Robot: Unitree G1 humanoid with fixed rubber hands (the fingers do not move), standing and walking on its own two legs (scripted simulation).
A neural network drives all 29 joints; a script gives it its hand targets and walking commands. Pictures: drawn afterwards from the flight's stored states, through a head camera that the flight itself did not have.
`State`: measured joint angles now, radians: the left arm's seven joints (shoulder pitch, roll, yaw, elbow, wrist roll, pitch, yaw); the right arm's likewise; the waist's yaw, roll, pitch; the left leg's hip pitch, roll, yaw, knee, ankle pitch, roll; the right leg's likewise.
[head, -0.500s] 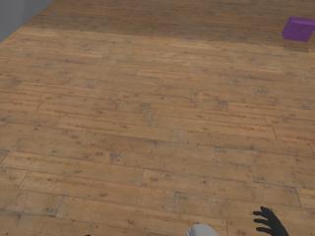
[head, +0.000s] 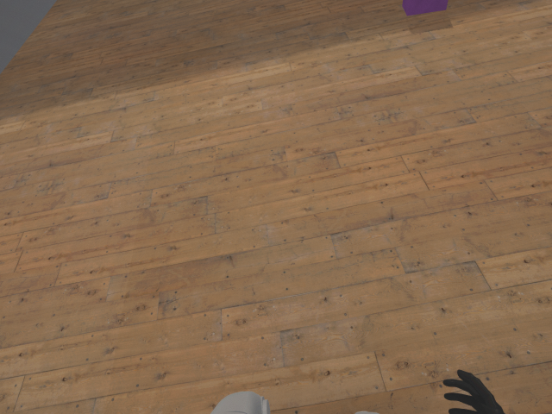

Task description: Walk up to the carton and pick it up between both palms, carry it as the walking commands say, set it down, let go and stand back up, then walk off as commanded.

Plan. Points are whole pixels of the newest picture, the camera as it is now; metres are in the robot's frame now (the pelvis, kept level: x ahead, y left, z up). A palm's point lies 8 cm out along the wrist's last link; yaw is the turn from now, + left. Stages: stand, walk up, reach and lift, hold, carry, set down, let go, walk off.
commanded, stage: walk up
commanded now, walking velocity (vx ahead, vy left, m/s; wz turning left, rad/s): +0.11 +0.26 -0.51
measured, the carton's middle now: out of the picture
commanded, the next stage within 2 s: none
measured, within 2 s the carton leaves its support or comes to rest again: neither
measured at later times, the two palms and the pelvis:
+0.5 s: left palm out of the picture +0.14 +0.28 -0.13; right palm out of the picture +0.11 -0.24 -0.09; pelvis +0.05 +0.05 -0.01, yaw -12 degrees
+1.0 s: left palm (161, 357) +0.23 +0.26 -0.13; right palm out of the picture +0.11 -0.24 -0.12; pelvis +0.11 +0.04 -0.01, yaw -19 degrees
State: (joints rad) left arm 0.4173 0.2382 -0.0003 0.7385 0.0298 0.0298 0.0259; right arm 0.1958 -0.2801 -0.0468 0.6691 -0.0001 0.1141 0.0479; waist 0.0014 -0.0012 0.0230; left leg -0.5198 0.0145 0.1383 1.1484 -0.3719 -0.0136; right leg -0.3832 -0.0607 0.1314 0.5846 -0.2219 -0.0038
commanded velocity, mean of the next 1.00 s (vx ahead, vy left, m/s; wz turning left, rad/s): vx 0.09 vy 0.25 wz -0.34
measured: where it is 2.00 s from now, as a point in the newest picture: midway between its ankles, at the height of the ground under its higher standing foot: (334, 379)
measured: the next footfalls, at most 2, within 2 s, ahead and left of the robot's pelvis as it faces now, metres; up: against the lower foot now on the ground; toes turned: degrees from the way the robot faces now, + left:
left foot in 0.26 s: +0.12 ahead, +0.14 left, +0.00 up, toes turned +2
right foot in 0.68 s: +0.10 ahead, -0.14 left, +0.00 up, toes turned -18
